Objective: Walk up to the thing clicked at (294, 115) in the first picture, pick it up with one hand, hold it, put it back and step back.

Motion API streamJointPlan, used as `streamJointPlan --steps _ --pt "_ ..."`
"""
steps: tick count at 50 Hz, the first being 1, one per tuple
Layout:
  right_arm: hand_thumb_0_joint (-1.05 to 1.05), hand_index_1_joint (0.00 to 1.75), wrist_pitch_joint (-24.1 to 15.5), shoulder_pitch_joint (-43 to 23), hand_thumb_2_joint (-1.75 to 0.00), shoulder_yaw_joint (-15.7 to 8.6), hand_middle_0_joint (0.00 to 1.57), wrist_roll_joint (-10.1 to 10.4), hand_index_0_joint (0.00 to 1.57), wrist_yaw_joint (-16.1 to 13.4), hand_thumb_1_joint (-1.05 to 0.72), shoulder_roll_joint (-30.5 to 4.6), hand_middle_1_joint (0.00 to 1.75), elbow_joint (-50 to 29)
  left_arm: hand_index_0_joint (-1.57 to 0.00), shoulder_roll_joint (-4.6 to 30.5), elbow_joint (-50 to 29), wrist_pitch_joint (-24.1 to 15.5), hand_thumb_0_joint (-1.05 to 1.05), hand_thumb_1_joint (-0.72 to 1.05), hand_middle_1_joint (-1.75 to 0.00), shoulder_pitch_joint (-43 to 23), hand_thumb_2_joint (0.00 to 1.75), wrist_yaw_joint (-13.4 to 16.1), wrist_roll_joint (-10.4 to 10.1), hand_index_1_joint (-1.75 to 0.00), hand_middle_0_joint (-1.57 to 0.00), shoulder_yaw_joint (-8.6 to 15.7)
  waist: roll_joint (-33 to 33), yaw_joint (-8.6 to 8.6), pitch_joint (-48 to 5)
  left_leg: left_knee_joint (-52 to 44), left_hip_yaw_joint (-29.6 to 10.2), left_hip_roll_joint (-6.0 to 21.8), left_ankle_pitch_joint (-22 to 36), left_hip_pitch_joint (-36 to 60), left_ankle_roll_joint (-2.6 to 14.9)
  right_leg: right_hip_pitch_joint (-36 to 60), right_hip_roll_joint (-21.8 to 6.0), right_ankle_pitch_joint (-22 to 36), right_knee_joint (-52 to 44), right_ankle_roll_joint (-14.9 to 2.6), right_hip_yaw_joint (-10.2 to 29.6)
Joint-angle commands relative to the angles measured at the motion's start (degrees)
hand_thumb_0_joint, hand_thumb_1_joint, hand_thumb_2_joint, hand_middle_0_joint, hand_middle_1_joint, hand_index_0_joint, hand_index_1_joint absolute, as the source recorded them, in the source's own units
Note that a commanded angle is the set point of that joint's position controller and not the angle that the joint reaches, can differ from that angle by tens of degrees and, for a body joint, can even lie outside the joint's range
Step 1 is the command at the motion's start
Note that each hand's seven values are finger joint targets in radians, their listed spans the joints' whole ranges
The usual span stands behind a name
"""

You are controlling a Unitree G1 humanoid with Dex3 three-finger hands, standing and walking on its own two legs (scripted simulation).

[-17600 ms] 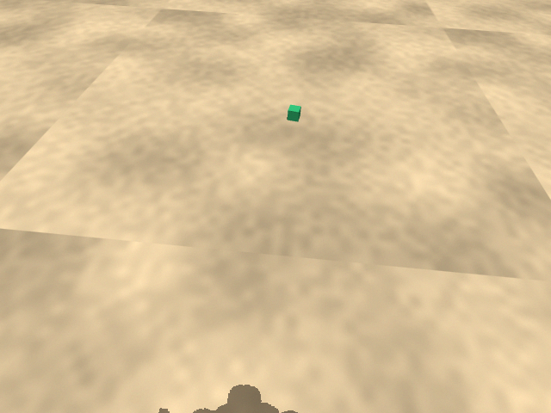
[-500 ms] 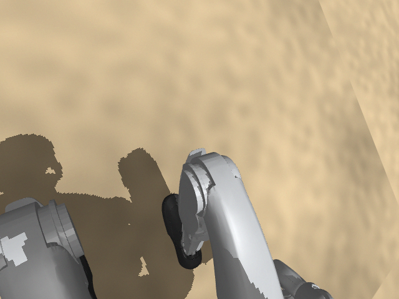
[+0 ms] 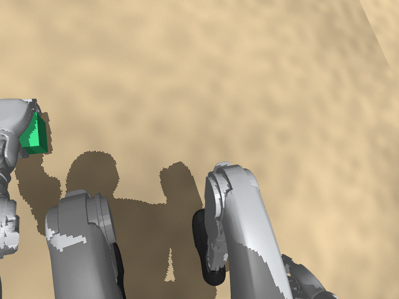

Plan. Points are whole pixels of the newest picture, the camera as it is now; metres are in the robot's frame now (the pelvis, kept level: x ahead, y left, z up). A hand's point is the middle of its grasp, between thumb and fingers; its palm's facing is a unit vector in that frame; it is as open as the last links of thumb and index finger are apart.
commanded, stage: settle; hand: left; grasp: from above
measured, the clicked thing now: (22, 134) +0.46 +0.29 -0.21
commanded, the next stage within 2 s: lift in 0.18 s
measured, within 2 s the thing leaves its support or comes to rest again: neither
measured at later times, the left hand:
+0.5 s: hand out of the picture +0.44 +0.30 -0.11, palm faces -0.47 -0.03 -0.88, open 10.2 cm
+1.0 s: hand out of the picture +0.37 +0.30 +0.05, palm faces -0.45 -0.05 -0.89, open 10.1 cm
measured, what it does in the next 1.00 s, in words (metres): rises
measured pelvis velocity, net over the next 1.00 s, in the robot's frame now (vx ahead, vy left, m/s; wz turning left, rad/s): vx -0.01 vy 0.00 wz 0.09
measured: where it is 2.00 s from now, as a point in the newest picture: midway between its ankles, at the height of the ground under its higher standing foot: (164, 277)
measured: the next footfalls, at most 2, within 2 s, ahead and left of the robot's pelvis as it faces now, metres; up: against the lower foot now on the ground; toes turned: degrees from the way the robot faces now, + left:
none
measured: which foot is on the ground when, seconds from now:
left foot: down 0.00-1.00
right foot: down 0.00-1.00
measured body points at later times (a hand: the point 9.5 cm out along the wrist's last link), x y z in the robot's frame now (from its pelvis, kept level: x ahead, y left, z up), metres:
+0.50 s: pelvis -0.01 +0.00 +0.03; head +0.21 +0.06 +0.42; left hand +0.46 +0.30 -0.06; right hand +0.04 -0.28 -0.07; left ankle +0.07 +0.13 -0.28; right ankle +0.11 -0.13 -0.28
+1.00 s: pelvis -0.01 +0.00 +0.14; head +0.16 +0.05 +0.56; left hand +0.39 +0.30 +0.10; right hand +0.13 -0.26 +0.02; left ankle +0.07 +0.13 -0.28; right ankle +0.11 -0.14 -0.28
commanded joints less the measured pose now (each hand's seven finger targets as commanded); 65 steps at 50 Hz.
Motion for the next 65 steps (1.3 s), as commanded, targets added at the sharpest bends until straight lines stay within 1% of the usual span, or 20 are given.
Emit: streamJointPlan --steps 1,3,13,14,17,19,21,27,28,29,33,35,38,39,41,43,50,53,54,65 --pt "0.00 0.30 1.25 12.39 -0.90 -5.41 0.20 1.33 0.20 -2.38 -0.91 -14.71 0.30 -0.65 -0.93 12.91 -9.57 -0.98 0.00 0.51 -0.66 -19.68 0.78 -0.60 -1.28 -0.66 -0.92 1.11 15.31 -1.99 -36.23 -15.83 7.12 -1.63 7.66 26.09 2.18 19.88 2.83 8.73 -14.72 -4.90 -5.32" --pt "0.00 0.30 1.94 12.08 -0.90 -5.54 0.20 1.49 0.20 -3.20 -0.91 -14.21 0.30 -0.85 -0.94 14.69 -9.60 -1.71 0.00 0.52 -0.66 -19.52 0.77 -1.11 -1.05 -0.66 -0.93 1.91 14.69 -1.36 -36.82 -15.98 7.40 -1.59 7.79 26.16 2.14 21.12 3.01 7.68 -15.36 -5.01 -4.48" --pt "0.00 0.30 4.15 13.38 -0.92 -6.07 0.20 2.20 0.20 -6.38 -0.94 -13.14 0.30 -1.32 -1.03 14.67 -11.17 -2.82 0.00 0.60 -0.67 -21.17 0.75 -2.22 -0.41 -0.67 -1.03 1.71 14.45 -0.41 -39.60 -17.94 8.23 -1.71 8.82 28.37 2.17 22.39 2.58 8.54 -17.27 -5.11 -3.73" --pt "0.00 0.30 4.32 13.49 -0.89 -6.19 0.20 2.36 0.20 -6.65 -0.89 -13.21 0.30 -1.36 -0.95 15.17 -13.26 -2.78 0.00 0.52 -0.59 -21.67 0.79 -2.29 -0.45 -0.59 -0.95 2.14 15.89 0.45 -41.09 -18.95 8.27 -1.78 9.35 29.70 2.06 22.15 2.35 9.28 -17.15 -5.11 -4.07" --pt "0.00 0.30 4.60 14.00 -0.91 -7.06 0.20 3.01 0.20 -7.21 -0.94 -13.59 0.30 -1.50 -0.99 14.75 -14.12 -1.96 0.00 0.55 -0.62 -20.66 0.72 -3.14 -1.38 -0.63 -0.99 2.35 17.35 1.29 -41.41 -21.15 7.72 -1.79 8.17 32.50 1.72 20.33 1.98 8.33 -17.32 -5.39 -4.34" --pt "0.00 0.30 4.86 14.04 -0.90 -7.54 0.20 3.39 0.20 -7.39 -0.91 -12.92 0.30 -1.62 -1.00 12.15 -14.38 -1.12 0.00 0.60 -0.63 -19.01 0.78 -4.43 -2.33 -0.63 -1.00 0.99 18.36 1.40 -42.50 -22.71 7.68 -1.57 8.42 34.72 1.62 20.93 1.84 9.09 -17.50 -5.33 -4.25" --pt "0.00 0.30 5.45 14.51 -0.91 -8.05 0.20 4.18 0.20 -7.74 -0.92 -13.02 0.30 -1.82 -1.01 14.80 -17.23 -0.51 0.00 0.62 -0.64 -18.25 0.80 -5.55 -3.18 -0.64 -1.01 2.39 17.62 2.60 -44.60 -23.57 8.02 -1.72 8.89 34.98 1.94 23.02 1.74 9.53 -18.54 -5.34 -3.68" --pt "0.00 0.30 6.91 14.28 -0.90 -9.52 0.20 5.62 0.20 -9.10 -0.91 -12.39 0.30 -3.10 -1.03 12.67 -25.18 -0.51 0.00 0.64 -0.63 -14.71 0.82 -10.21 -5.18 -0.64 -1.03 1.72 15.87 3.45 -42.88 -26.61 7.80 -1.75 7.50 35.85 2.06 24.04 1.35 7.83 -21.85 -5.39 -2.85" --pt "0.00 0.30 7.06 14.32 -0.91 -9.62 0.20 5.84 0.20 -9.27 -0.91 -11.99 0.30 -3.69 -1.02 12.60 -28.97 -0.72 0.00 0.63 -0.66 -15.17 0.83 -10.75 -5.81 -0.66 -1.02 1.50 16.12 3.77 -45.70 -27.55 7.91 -1.58 7.45 37.30 2.19 25.82 1.51 8.00 -22.47 -5.29 -2.69" --pt "0.00 0.30 7.25 14.45 -0.90 -10.18 0.20 6.25 0.20 -9.50 -0.91 -12.58 0.30 -3.69 -1.03 13.60 -28.55 -0.50 0.00 0.65 -0.65 -12.41 0.83 -11.09 -5.95 -0.65 -1.03 2.66 15.41 4.64 -45.05 -28.46 7.31 -1.73 7.71 38.39 2.00 25.73 1.26 8.01 -22.96 -5.33 -2.67" --pt "0.00 0.30 7.82 13.90 -0.90 -10.48 0.20 7.14 0.20 -10.06 -0.91 -11.36 0.30 -4.71 -1.04 10.71 -32.09 -0.29 0.00 0.66 -0.67 -9.83 0.87 -13.08 -7.43 -0.68 -1.04 1.06 14.83 4.70 -43.97 -31.77 6.64 -1.27 7.97 40.65 2.01 27.17 1.28 8.75 -25.18 -4.97 -2.36" --pt "0.00 0.30 8.09 13.81 -0.90 -10.71 0.20 7.48 0.20 -10.42 -0.91 -11.41 0.30 -5.11 -1.04 11.30 -35.51 -0.22 0.00 0.67 -0.70 -9.62 0.88 -13.49 -8.25 -0.70 -1.04 1.66 14.55 5.47 -46.16 -33.08 6.61 -1.29 8.01 42.07 2.18 29.02 1.20 8.94 -26.43 -4.90 -2.03" --pt "0.00 0.30 8.25 12.88 -0.90 -10.76 0.20 8.04 0.20 -10.88 -0.91 -10.72 0.30 -5.86 -1.04 7.47 -36.25 0.21 0.00 0.67 -0.69 -5.90 0.86 -14.74 -9.39 -0.69 -1.04 -0.59 13.77 5.50 -42.74 -37.01 5.51 -1.00 5.30 43.57 2.14 29.85 1.30 7.42 -28.72 -4.72 -2.17" --pt "0.00 0.30 8.37 12.40 -0.90 -11.02 0.20 8.27 0.20 -11.25 -0.91 -10.91 0.30 -6.11 -1.04 9.29 -37.51 0.41 0.00 0.68 -0.71 -5.50 0.84 -14.82 -9.53 -0.70 -1.03 0.70 13.06 6.21 -43.59 -38.07 5.21 -0.99 4.13 44.34 2.26 30.57 1.38 6.46 -29.46 -4.67 -2.11" --pt "0.00 0.30 8.58 11.81 -0.90 -11.18 0.20 8.68 0.20 -11.74 -0.91 -10.44 0.30 -6.83 -1.05 7.72 -41.33 0.65 0.00 0.68 -0.70 -4.87 0.81 -15.51 -10.65 -0.69 -1.03 -0.37 13.83 6.35 -44.20 -40.20 5.47 -0.86 4.47 46.67 2.15 32.89 1.31 7.07 -31.38 -4.52 -1.77" --pt "0.00 0.30 8.70 11.11 -0.91 -11.27 0.20 8.97 0.20 -12.30 -0.91 -10.27 0.30 -7.35 -1.05 8.94 -42.97 1.07 0.00 0.68 -0.70 -2.30 0.82 -16.05 -11.30 -0.69 -1.04 0.51 12.35 7.01 -44.86 -41.60 5.75 -0.84 4.71 48.56 2.28 36.07 1.44 7.28 -33.50 -4.32 -1.34" --pt "0.00 0.30 9.18 8.49 -0.91 -10.95 0.20 10.04 0.20 -14.47 -0.91 -8.47 0.30 -8.59 -1.04 7.36 -50.27 2.67 0.00 0.68 -0.70 2.81 0.82 -16.92 -13.49 -0.69 -1.03 0.50 10.49 8.08 -44.45 -48.76 6.44 -0.55 7.19 56.51 2.15 45.12 1.49 9.01 -41.03 -3.99 -0.34" --pt "0.00 0.30 9.30 7.75 -0.90 -10.83 0.20 10.40 0.20 -15.42 -0.91 -7.61 0.30 -8.63 -1.05 3.59 -51.32 3.77 0.00 0.69 -0.71 6.82 0.84 -17.22 -13.85 -0.71 -1.04 -1.74 9.23 8.13 -42.32 -52.49 6.69 -0.38 8.43 60.29 2.01 48.83 1.50 9.82 -45.05 -3.91 -0.04" --pt "0.00 0.30 9.36 7.26 -0.90 -10.84 0.20 10.69 0.20 -15.86 -0.91 -7.66 0.30 -8.74 -1.05 4.94 -53.24 4.19 0.00 0.70 -0.70 7.30 0.83 -17.18 -14.13 -0.69 -1.05 -0.62 8.64 8.78 -43.08 -54.23 6.65 -0.35 7.53 62.13 2.05 50.70 1.54 8.97 -47.00 -3.84 0.21" --pt "0.00 0.30 8.07 4.84 -0.90 -9.27 0.20 12.23 0.20 -19.43 -0.91 -5.32 0.30 -7.43 -1.06 -0.03 -51.87 6.52 0.00 0.69 -0.64 15.05 0.83 -17.46 -15.73 -0.65 -1.07 -3.89 4.38 9.51 -29.46 -70.89 6.56 0.29 4.25 73.71 1.83 65.41 2.25 5.99 -63.14 -3.50 1.83"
